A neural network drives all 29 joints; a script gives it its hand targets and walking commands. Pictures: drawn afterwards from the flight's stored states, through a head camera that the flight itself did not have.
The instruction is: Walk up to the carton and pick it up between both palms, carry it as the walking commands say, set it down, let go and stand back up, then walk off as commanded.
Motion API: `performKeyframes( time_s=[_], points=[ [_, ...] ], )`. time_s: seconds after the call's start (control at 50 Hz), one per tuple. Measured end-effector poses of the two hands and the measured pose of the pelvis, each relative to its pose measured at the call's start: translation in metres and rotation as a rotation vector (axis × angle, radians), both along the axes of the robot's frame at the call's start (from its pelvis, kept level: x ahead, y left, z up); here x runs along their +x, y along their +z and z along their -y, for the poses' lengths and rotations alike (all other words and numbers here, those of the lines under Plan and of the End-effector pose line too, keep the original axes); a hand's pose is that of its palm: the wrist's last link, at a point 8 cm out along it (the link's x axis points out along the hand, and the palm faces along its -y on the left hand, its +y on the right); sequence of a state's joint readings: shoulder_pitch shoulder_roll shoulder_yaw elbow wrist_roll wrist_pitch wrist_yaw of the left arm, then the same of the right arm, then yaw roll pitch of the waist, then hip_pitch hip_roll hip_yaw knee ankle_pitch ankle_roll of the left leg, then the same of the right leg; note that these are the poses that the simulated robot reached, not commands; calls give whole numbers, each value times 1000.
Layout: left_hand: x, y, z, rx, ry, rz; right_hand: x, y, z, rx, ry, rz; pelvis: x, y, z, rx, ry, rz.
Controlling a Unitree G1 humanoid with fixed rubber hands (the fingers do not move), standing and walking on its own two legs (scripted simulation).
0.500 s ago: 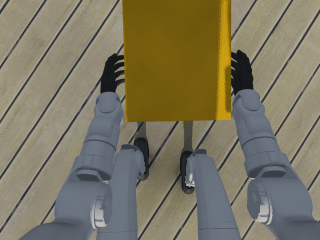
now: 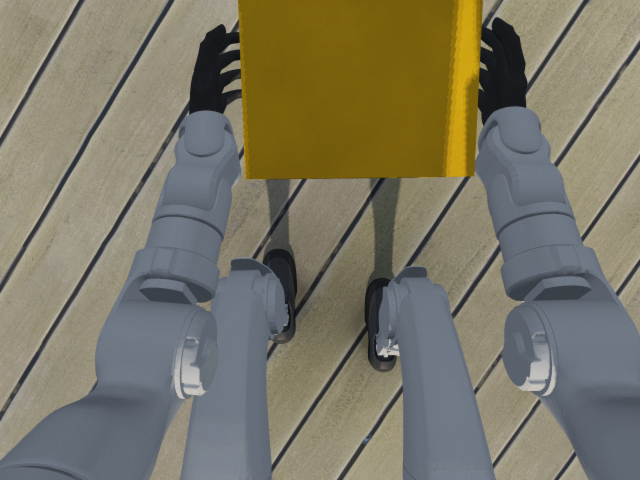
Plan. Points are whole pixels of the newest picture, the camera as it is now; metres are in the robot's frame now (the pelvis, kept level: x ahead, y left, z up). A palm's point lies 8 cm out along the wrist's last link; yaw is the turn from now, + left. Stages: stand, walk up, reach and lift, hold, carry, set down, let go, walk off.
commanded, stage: set down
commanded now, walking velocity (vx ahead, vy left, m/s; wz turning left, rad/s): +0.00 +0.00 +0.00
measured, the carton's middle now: (350, 62) +0.55 -0.01 -0.20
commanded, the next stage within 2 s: none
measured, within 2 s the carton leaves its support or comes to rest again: rests again in 1.98 s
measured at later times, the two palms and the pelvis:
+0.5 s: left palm (231, 99) +0.51 +0.14 -0.24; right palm (470, 98) +0.52 -0.17 -0.23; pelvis -0.01 +0.00 -0.08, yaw -1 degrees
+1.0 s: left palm (238, 92) +0.54 +0.15 -0.31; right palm (444, 107) +0.53 -0.16 -0.32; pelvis -0.02 -0.01 -0.14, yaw -1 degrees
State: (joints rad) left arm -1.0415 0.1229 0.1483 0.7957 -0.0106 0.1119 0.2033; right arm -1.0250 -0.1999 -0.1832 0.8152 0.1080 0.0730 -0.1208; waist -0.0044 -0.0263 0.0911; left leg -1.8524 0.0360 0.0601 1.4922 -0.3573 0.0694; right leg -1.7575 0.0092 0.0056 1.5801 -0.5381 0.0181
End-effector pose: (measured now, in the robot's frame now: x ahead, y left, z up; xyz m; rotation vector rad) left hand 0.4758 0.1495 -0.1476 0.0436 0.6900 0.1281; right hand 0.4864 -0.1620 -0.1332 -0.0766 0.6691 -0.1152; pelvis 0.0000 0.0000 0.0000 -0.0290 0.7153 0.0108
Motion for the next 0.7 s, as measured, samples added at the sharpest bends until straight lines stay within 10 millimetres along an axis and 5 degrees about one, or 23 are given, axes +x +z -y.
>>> performKeyframes(
  time_s=[0.48,0.7],
  points=[
    [31,-86,5,-50,26,-40,28,-88,4,3,1,-43,-12,-77,5,7,-19,47],
    [43,-142,8,-45,13,-40,36,-147,7,24,-14,-48,-29,-109,5,10,-23,162]
  ],
)
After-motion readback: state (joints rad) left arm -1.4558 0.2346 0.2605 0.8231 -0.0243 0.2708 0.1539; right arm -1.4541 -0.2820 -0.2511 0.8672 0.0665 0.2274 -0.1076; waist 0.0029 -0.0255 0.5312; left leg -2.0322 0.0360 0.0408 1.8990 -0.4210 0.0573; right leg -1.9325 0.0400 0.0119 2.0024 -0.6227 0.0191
